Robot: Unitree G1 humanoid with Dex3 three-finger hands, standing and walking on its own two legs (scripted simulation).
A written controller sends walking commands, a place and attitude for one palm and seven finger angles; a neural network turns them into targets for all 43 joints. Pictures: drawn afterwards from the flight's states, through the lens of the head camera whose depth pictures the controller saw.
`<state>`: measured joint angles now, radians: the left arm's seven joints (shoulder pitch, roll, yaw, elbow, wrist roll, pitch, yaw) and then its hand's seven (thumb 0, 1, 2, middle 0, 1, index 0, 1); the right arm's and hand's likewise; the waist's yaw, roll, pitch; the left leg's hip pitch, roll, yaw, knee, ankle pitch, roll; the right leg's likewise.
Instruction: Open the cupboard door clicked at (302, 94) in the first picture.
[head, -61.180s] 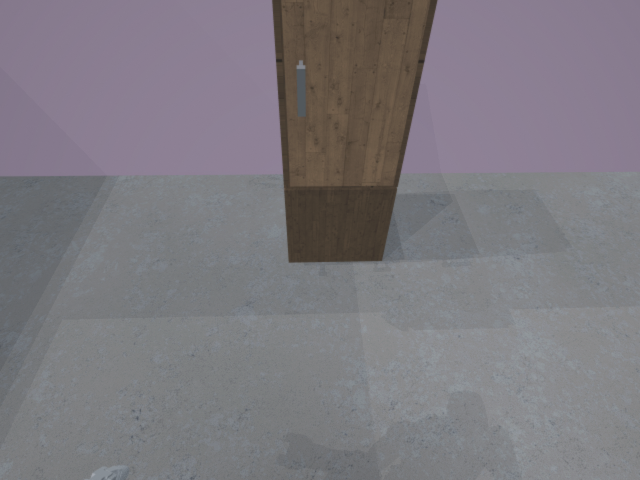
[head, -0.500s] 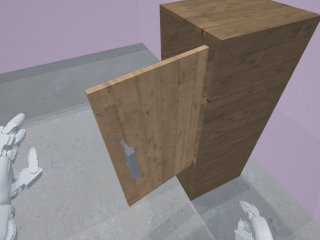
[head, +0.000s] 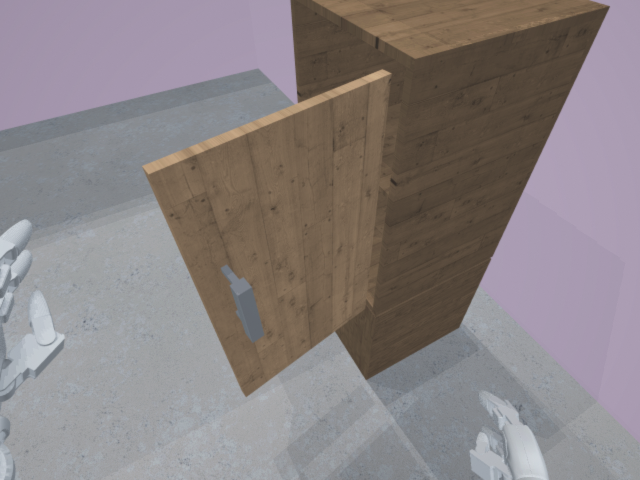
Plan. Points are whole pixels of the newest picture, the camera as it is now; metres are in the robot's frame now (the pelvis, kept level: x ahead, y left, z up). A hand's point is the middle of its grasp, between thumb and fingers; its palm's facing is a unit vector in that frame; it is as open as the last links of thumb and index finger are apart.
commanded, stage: step back with the hand held close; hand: left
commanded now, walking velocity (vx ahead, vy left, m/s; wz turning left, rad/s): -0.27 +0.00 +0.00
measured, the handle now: (241, 303) +0.35 +0.15 +0.00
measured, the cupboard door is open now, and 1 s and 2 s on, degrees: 100 100 100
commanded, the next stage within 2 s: stop stepping back and stand still in 1.00 s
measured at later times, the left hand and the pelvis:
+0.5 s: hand out of the picture +0.13 +0.29 +0.15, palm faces +0.46 -0.74 -0.49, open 7.4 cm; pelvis -0.07 +0.02 -0.02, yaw +1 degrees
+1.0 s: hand out of the picture +0.09 +0.25 +0.14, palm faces +0.37 -0.80 -0.48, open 7.4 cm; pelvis -0.15 +0.00 -0.01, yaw -3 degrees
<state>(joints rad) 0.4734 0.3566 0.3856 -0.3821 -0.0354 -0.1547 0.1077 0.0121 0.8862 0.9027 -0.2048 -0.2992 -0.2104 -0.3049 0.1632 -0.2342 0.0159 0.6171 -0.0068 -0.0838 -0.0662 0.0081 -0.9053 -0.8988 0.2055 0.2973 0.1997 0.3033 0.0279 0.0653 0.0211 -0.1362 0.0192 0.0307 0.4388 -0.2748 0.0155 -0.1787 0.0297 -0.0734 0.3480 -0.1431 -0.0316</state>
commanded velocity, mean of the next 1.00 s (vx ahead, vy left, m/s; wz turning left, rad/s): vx -0.32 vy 0.00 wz -0.01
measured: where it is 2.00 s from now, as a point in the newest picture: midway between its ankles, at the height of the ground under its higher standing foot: outside the picture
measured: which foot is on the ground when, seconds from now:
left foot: down 0.00-1.00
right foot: down 0.00-0.70, up 0.72-0.94, down 0.96-1.00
